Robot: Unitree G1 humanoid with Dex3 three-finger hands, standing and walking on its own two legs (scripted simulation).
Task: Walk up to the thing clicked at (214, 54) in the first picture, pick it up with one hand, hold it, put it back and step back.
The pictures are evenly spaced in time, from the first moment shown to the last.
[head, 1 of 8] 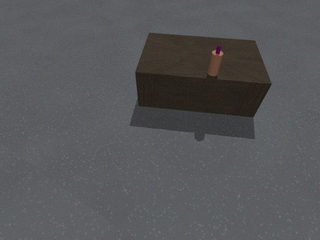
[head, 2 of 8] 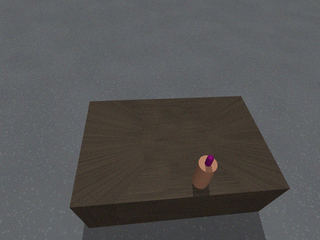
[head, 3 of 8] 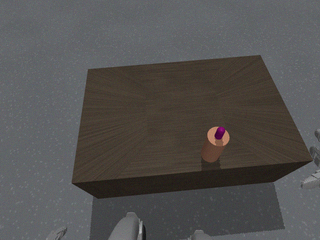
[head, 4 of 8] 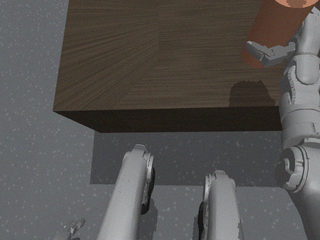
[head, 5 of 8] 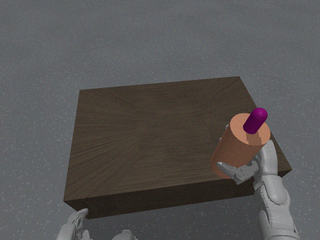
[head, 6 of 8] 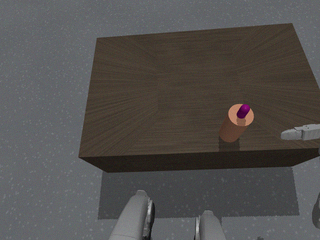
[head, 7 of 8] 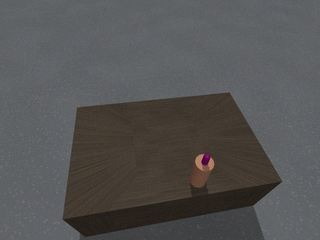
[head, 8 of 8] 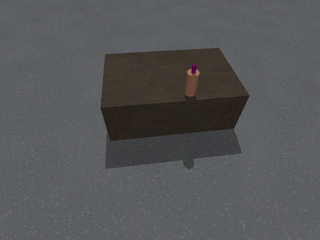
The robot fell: no
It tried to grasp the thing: yes
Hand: right
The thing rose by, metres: 0.36
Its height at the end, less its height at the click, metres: +0.00
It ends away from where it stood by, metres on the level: 0.02
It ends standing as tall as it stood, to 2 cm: yes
